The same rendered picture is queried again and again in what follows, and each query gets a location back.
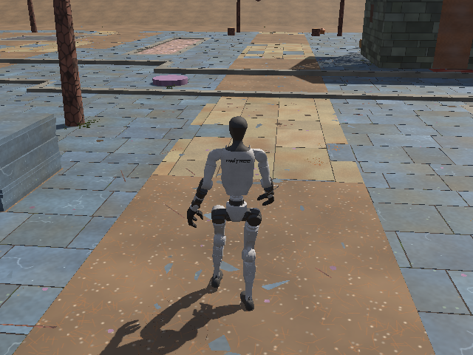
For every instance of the robot left thigh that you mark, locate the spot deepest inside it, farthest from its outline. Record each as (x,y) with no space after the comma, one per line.
(218,216)

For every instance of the robot right forearm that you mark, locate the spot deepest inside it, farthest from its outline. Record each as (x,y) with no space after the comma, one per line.
(269,191)

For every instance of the right robot upper arm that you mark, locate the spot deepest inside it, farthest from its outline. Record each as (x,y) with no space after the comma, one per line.
(263,165)

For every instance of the left robot hand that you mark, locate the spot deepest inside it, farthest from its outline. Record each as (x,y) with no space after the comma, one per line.
(191,217)

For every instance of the left robot foot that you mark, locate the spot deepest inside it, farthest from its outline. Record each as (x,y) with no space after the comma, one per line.
(216,281)

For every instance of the left robot upper arm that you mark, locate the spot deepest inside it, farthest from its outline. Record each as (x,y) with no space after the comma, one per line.
(210,166)

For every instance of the robot left forearm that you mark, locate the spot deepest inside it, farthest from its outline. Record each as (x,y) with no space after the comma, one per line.
(198,198)

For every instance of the right robot hand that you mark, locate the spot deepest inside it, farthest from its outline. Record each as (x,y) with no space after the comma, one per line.
(269,201)

